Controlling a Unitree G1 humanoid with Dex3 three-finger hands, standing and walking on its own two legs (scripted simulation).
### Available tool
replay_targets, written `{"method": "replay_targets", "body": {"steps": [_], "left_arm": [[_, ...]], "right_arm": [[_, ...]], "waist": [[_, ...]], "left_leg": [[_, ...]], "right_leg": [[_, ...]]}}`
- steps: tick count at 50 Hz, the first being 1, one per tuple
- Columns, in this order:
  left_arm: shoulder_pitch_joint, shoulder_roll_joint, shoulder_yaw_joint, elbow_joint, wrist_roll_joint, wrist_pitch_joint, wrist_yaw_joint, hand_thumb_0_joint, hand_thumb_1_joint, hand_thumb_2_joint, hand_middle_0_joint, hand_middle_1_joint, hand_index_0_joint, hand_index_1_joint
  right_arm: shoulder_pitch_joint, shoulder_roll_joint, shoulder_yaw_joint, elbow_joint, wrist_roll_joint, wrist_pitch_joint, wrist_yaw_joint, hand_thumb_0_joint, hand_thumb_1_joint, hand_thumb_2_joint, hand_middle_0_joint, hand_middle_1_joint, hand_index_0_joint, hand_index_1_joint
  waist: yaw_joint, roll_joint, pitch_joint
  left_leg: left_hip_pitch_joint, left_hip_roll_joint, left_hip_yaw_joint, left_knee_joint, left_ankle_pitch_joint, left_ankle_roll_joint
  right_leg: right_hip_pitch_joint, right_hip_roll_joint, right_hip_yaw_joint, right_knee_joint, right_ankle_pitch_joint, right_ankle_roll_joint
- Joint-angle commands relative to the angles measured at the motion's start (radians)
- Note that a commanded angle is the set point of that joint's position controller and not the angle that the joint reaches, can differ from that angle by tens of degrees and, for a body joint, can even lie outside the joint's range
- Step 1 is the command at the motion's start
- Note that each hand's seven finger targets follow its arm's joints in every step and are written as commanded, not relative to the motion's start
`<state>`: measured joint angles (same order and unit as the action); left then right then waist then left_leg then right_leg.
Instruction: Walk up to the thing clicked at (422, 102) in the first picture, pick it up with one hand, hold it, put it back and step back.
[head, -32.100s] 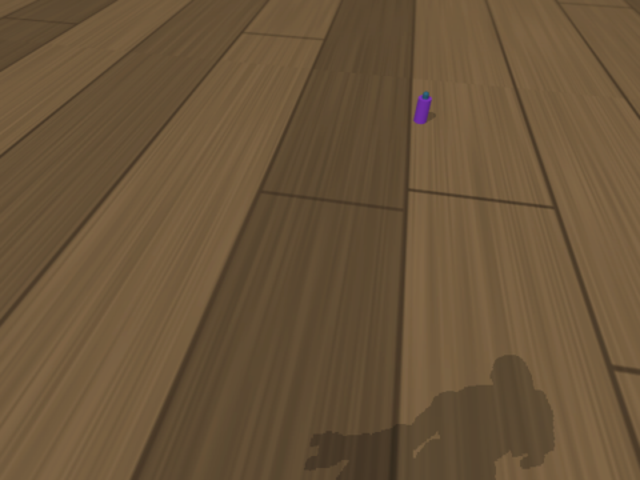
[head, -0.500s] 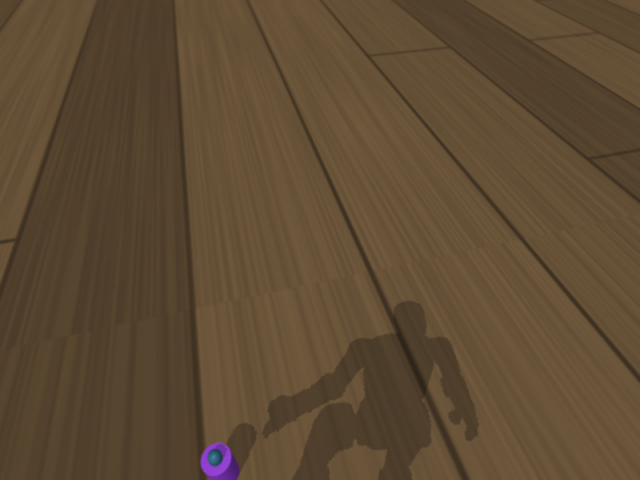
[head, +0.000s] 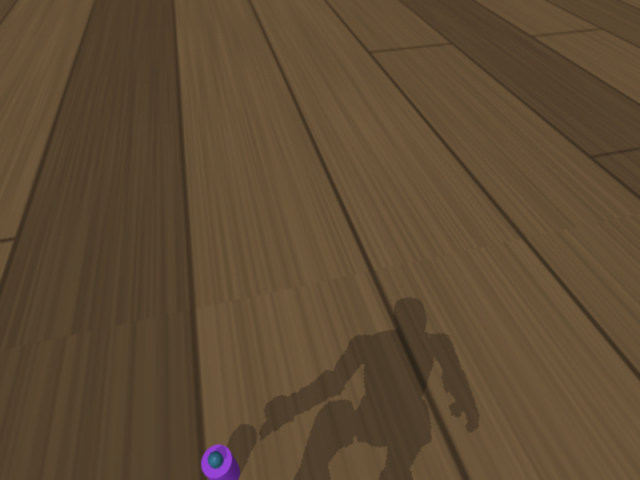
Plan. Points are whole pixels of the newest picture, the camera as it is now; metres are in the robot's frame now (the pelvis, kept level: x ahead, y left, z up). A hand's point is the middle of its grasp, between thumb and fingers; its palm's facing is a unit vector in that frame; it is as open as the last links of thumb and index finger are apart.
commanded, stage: stand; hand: left
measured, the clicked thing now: (220, 466) +0.31 +0.26 -0.69
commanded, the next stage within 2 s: step back in 0.30 s
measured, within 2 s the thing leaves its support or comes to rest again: neither
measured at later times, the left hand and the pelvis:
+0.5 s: hand out of the picture +0.07 +0.26 -0.17, palm faces -0.03 -0.92 -0.38, open 7.4 cm; pelvis -0.03 +0.00 -0.01, yaw +0 degrees
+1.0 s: hand out of the picture +0.01 +0.29 -0.19, palm faces -0.02 -0.93 -0.36, open 7.4 cm; pelvis -0.13 +0.03 -0.02, yaw +2 degrees
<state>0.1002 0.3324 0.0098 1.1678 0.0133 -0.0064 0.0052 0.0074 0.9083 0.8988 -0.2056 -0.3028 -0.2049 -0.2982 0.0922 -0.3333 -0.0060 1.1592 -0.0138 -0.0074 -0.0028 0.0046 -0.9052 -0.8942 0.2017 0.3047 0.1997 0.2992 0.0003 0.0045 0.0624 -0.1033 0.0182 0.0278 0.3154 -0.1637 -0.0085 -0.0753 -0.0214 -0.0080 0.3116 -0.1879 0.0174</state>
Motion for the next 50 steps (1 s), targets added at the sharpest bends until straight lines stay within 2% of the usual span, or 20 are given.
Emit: {"method": "replay_targets", "body": {"steps": [1, 14, 15, 16, 20, 28, 30, 32, 33, 35, 37, 41, 43, 44, 45, 46, 47, 48, 49, 50], "left_arm": [[-0.038, 0.21, 0.035, -0.058, 0.0, -0.022, 0.01, 0.0, 0.9, 0.9, -0.2, -0.3, -0.2, -0.3], [-0.036, 0.217, 0.037, -0.068, 0.0, -0.027, 0.011, 0.0, 0.9, 0.9, -0.2, -0.3, -0.2, -0.3], [-0.037, 0.291, 0.071, -0.103, -0.024, -0.015, 0.012, 0.0, 0.9, 0.9, -0.2, -0.3, -0.2, -0.3], [-0.027, 0.282, 0.072, -0.113, -0.027, -0.01, 0.017, 0.0, 0.9, 0.9, -0.2, -0.3, -0.2, -0.3], [-0.029, 0.26, 0.073, -0.175, -0.023, 0.003, 0.016, 0.0, 0.9, 0.9, -0.2, -0.3, -0.2, -0.3], [0.034, 0.266, 0.08, -0.239, -0.004, 0.027, 0.005, 0.0, 0.9, 0.9, -0.2, -0.3, -0.2, -0.3], [0.039, 0.295, 0.093, -0.253, 0.001, 0.029, 0.001, 0.0, 0.9, 0.9, -0.2, -0.3, -0.2, -0.3], [-0.011, 0.379, 0.115, -0.286, 0.017, 0.022, 0.002, 0.0, 0.9, 0.9, -0.2, -0.3, -0.2, -0.3], [-0.03, 0.405, 0.124, -0.315, 0.033, 0.014, 0.008, 0.0, 0.9, 0.9, -0.2, -0.3, -0.2, -0.3], [-0.122, 0.368, 0.123, -0.349, 0.033, 0.016, 0.016, 0.0, 0.9, 0.9, -0.2, -0.3, -0.2, -0.3], [-0.159, 0.323, 0.113, -0.37, 0.038, 0.019, 0.019, 0.0, 0.9, 0.9, -0.2, -0.3, -0.2, -0.3], [-0.08, 0.31, 0.117, -0.383, 0.037, 0.032, 0.03, 0.0, 0.9, 0.9, -0.2, -0.3, -0.2, -0.3], [-0.069, 0.307, 0.107, -0.384, 0.012, 0.048, 0.024, 0.0, 0.9, 0.9, -0.2, -0.3, -0.2, -0.3], [-0.033, 0.275, 0.1, -0.389, 0.002, 0.057, 0.021, 0.0, 0.9, 0.9, -0.2, -0.3, -0.2, -0.3], [0.021, 0.212, 0.089, -0.395, -0.008, 0.061, 0.02, 0.0, 0.9, 0.9, -0.2, -0.3, -0.2, -0.3], [-0.003, 0.218, 0.092, -0.392, -0.005, 0.059, 0.03, 0.0, 0.9, 0.9, -0.2, -0.3, -0.2, -0.3], [-0.072, 0.235, 0.101, -0.406, 0.011, 0.053, 0.044, 0.0, 0.9, 0.9, -0.2, -0.3, -0.2, -0.3], [-0.118, 0.261, 0.109, -0.398, 0.018, 0.051, 0.044, 0.0, 0.9, 0.9, -0.2, -0.3, -0.2, -0.3], [-0.106, 0.259, 0.11, -0.391, 0.007, 0.048, 0.039, 0.0, 0.9, 0.9, -0.2, -0.3, -0.2, -0.3], [-0.039, 0.233, 0.104, -0.38, -0.009, 0.048, 0.032, 0.0, 0.9, 0.9, -0.2, -0.3, -0.2, -0.3]], "right_arm": [[-0.045, -0.204, -0.032, -0.059, -0.002, -0.02, -0.013, 0.0, -0.9, -0.9, 0.2, 0.3, 0.2, 0.3], [-0.034, -0.209, -0.034, -0.064, 0.0, -0.021, -0.01, 0.0, -0.9, -0.9, 0.2, 0.3, 0.2, 0.3], [-0.064, -0.278, -0.061, -0.09, 0.013, -0.002, -0.003, 0.0, -0.9, -0.9, 0.2, 0.3, 0.2, 0.3], [-0.052, -0.262, -0.063, -0.102, 0.019, 0.006, -0.004, 0.0, -0.9, -0.9, 0.2, 0.3, 0.2, 0.3], [-0.025, -0.267, -0.079, -0.138, 0.022, 0.023, 0.001, 0.0, -0.9, -0.9, 0.2, 0.3, 0.2, 0.3], [-0.062, -0.285, -0.104, -0.244, 0.017, 0.045, 0.011, 0.0, -0.9, -0.9, 0.2, 0.3, 0.2, 0.3], [-0.067, -0.275, -0.107, -0.265, 0.016, 0.054, 0.015, 0.0, -0.9, -0.9, 0.2, 0.3, 0.2, 0.3], [-0.051, -0.233, -0.1, -0.273, 0.014, 0.065, 0.02, 0.0, -0.9, -0.9, 0.2, 0.3, 0.2, 0.3], [-0.019, -0.234, -0.102, -0.277, 0.003, 0.073, 0.019, 0.0, -0.9, -0.9, 0.2, 0.3, 0.2, 0.3], [0.069, -0.261, -0.111, -0.257, 0.019, 0.072, 0.024, 0.0, -0.9, -0.9, 0.2, 0.3, 0.2, 0.3], [0.116, -0.257, -0.113, -0.248, 0.028, 0.063, 0.022, 0.0, -0.9, -0.9, 0.2, 0.3, 0.2, 0.3], [0.145, -0.25, -0.101, -0.268, 0.004, 0.049, 0.007, 0.0, -0.9, -0.9, 0.2, 0.3, 0.2, 0.3], [0.181, -0.231, -0.104, -0.255, -0.015, 0.034, -0.001, 0.0, -0.9, -0.9, 0.2, 0.3, 0.2, 0.3], [0.177, -0.249, -0.112, -0.26, -0.034, 0.027, -0.006, 0.0, -0.9, -0.9, 0.2, 0.3, 0.2, 0.3], [0.13, -0.329, -0.131, -0.281, -0.053, 0.023, -0.011, 0.0, -0.9, -0.9, 0.2, 0.3, 0.2, 0.3], [0.081, -0.399, -0.14, -0.299, -0.048, 0.024, -0.008, 0.0, -0.9, -0.9, 0.2, 0.3, 0.2, 0.3], [0.112, -0.432, -0.148, -0.316, -0.037, 0.021, -0.009, 0.0, -0.9, -0.9, 0.2, 0.3, 0.2, 0.3], [0.086, -0.386, -0.142, -0.313, -0.028, 0.017, -0.016, 0.0, -0.9, -0.9, 0.2, 0.3, 0.2, 0.3], [0.055, -0.335, -0.124, -0.323, -0.033, 0.015, -0.022, 0.0, -0.9, -0.9, 0.2, 0.3, 0.2, 0.3], [0.008, -0.287, -0.109, -0.328, -0.036, 0.016, -0.031, 0.0, -0.9, -0.9, 0.2, 0.3, 0.2, 0.3]], "waist": [[0.0, 0.006, -0.077], [-0.006, -0.006, -0.083], [-0.008, -0.015, 0.009], [-0.012, -0.017, -0.012], [-0.027, 0.004, -0.105], [0.001, 0.059, -0.175], [0.011, 0.006, -0.128], [0.024, -0.231, -0.066], [0.023, -0.23, -0.06], [-0.024, -0.178, -0.046], [-0.032, -0.155, -0.083], [-0.003, -0.191, -0.128], [-0.028, -0.161, -0.133], [-0.017, -0.08, -0.115], [0.023, 0.171, -0.101], [0.02, 0.202, -0.065], [-0.063, 0.276, -0.087], [-0.06, 0.198, -0.051], [-0.04, 0.169, -0.047], [0.011, 0.139, -0.045]], "left_leg": [[0.025, 0.116, -0.096, -0.052, 0.124, 0.018], [0.029, 0.118, -0.096, -0.044, 0.128, 0.023], [-0.037, 0.101, -0.104, 0.061, 0.278, 0.046], [-0.04, 0.102, -0.091, 0.087, 0.311, 0.053], [-0.067, 0.108, -0.104, 0.126, 0.264, 0.091], [-0.167, 0.133, -0.149, 0.208, 0.097, 0.162], [-0.234, 0.065, -0.122, 0.302, -0.083, 0.133], [-0.254, -0.125, -0.027, 0.667, -0.379, 0.048], [-0.261, -0.122, -0.109, 0.812, -0.423, 0.041], [-0.224, -0.086, -0.144, 0.876, -0.354, 0.043], [-0.212, -0.098, -0.113, 0.848, -0.32, 0.031], [-0.248, -0.012, -0.094, 0.416, -0.331, 0.027], [-0.154, -0.034, -0.034, 0.122, -0.133, 0.034], [-0.086, 0.013, -0.113, 0.045, -0.008, 0.028], [-0.002, 0.195, -0.375, 0.023, 0.253, 0.055], [0.013, 0.258, -0.422, 0.088, 0.471, 0.113], [-0.075, 0.358, -0.547, 0.054, 0.433, 0.223], [-0.121, 0.325, -0.486, 0.05, 0.412, 0.223], [-0.061, 0.254, -0.365, 0.111, 0.53, 0.183], [-0.012, 0.175, -0.247, 0.157, 0.616, 0.133]], "right_leg": [[-0.026, -0.112, 0.081, -0.047, 0.146, -0.026], [-0.022, -0.117, 0.087, -0.054, 0.152, -0.029], [-0.103, -0.1, 0.096, 0.045, 0.338, -0.041], [-0.108, -0.096, 0.08, 0.068, 0.353, -0.05], [-0.098, -0.083, 0.082, 0.154, 0.257, -0.08], [-0.133, -0.055, 0.09, 0.326, 0.072, -0.111], [-0.187, -0.117, 0.172, 0.254, 0.042, -0.161], [-0.306, -0.336, 0.42, -0.014, 0.047, -0.282], [-0.357, -0.379, 0.48, -0.027, 0.036, -0.326], [-0.402, -0.318, 0.343, 0.006, -0.003, -0.292], [-0.362, -0.234, 0.233, 0.063, 0.014, -0.242], [-0.121, -0.243, 0.25, 0.183, 0.167, -0.201], [-0.101, -0.199, 0.198, 0.296, 0.235, -0.162], [-0.2, -0.142, 0.16, 0.391, 0.145, -0.12], [-0.386, 0.018, 0.069, 0.556, -0.17, -0.064], [-0.52, 0.134, 0.1, 0.63, -0.402, -0.038], [-0.474, 0.128, 0.185, 0.735, -0.471, -0.02], [-0.446, 0.122, 0.233, 0.818, -0.421, -0.026], [-0.473, 0.123, 0.234, 0.855, -0.367, -0.032], [-0.514, 0.139, 0.236, 0.862, -0.287, -0.043]]}}
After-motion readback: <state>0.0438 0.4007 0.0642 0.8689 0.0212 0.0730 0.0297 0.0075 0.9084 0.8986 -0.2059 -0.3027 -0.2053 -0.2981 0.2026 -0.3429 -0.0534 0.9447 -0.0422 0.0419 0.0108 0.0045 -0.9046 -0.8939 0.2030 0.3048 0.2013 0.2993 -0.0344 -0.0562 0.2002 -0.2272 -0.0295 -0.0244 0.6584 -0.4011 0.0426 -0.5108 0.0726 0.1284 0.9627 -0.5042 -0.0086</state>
